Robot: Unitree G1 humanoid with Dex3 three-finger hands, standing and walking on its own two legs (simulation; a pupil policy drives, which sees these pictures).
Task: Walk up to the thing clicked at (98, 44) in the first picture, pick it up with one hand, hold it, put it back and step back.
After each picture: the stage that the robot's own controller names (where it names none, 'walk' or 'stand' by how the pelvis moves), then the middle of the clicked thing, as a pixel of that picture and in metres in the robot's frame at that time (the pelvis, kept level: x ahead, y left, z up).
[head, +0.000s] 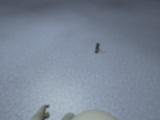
stand; (97, 48) +1.46 -0.11 -0.65
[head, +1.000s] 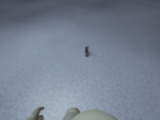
walk; (86, 51) +1.33 +0.19 -0.64
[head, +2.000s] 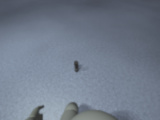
walk; (76, 66) +0.85 +0.27 -0.64
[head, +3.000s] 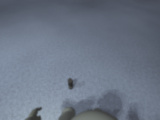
walk; (70, 84) +0.52 +0.22 -0.63
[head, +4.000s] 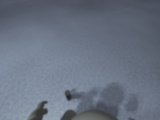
stand; (68, 95) +0.36 +0.24 -0.64
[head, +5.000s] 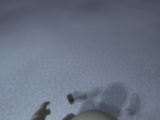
stand; (70, 99) +0.33 +0.22 -0.65
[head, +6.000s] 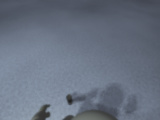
stand; (69, 100) +0.33 +0.21 -0.66
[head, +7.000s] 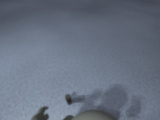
stand; (68, 99) +0.34 +0.23 -0.66
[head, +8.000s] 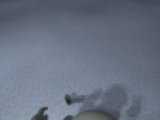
stand; (68, 100) +0.33 +0.24 -0.66
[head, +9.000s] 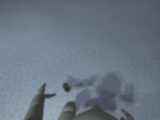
go down; (66, 88) +0.35 +0.24 -0.60
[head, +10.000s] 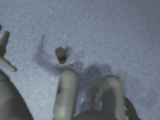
go down; (61, 57) +0.43 +0.25 -0.24
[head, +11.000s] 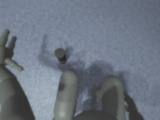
close in; (61, 57) +0.42 +0.24 -0.24
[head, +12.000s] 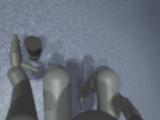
close in; (34, 50) +0.41 +0.29 -0.16
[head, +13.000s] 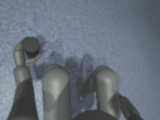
close; (32, 51) +0.40 +0.29 -0.16
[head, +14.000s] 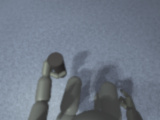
lift; (59, 67) +0.32 +0.21 -0.01
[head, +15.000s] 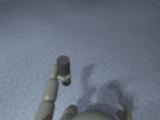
hold; (65, 73) +0.32 +0.18 +0.03
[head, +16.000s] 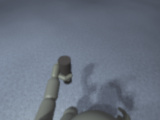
hold; (66, 72) +0.33 +0.17 +0.03
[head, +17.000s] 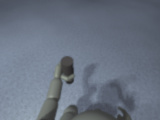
crouch; (68, 72) +0.33 +0.16 +0.02
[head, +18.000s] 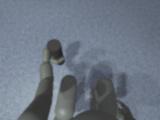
crouch; (57, 54) +0.43 +0.21 -0.06
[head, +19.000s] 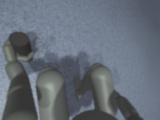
lower; (24, 50) +0.42 +0.29 -0.17
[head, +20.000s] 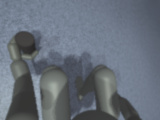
lower; (28, 48) +0.41 +0.30 -0.16
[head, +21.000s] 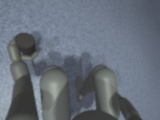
lower; (28, 49) +0.40 +0.30 -0.16
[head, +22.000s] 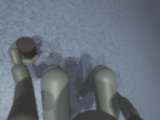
lower; (29, 52) +0.39 +0.29 -0.16
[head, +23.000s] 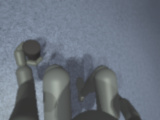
loosen; (33, 54) +0.38 +0.28 -0.16
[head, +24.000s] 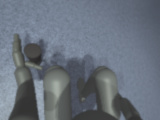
withdraw; (35, 57) +0.37 +0.28 -0.16
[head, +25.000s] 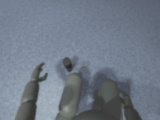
walk; (68, 65) +0.41 +0.22 -0.30
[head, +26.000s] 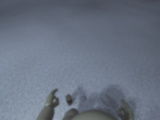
stand; (69, 100) +0.31 +0.20 -0.59
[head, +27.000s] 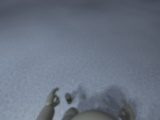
stand; (68, 98) +0.33 +0.21 -0.60
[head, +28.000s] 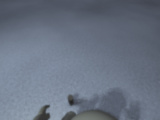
stand; (70, 100) +0.33 +0.19 -0.64
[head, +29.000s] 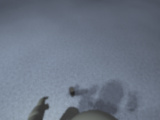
walk; (72, 92) +0.36 +0.18 -0.64
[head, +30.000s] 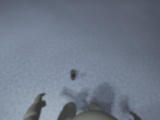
walk; (72, 75) +0.56 +0.18 -0.64
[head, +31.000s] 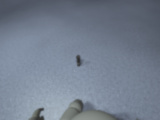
stand; (78, 61) +0.92 +0.28 -0.63
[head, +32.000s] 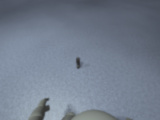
stand; (78, 63) +0.93 +0.22 -0.64
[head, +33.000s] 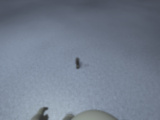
stand; (77, 63) +0.96 +0.24 -0.66
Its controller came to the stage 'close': yes
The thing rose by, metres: 0.68
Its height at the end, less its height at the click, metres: +0.00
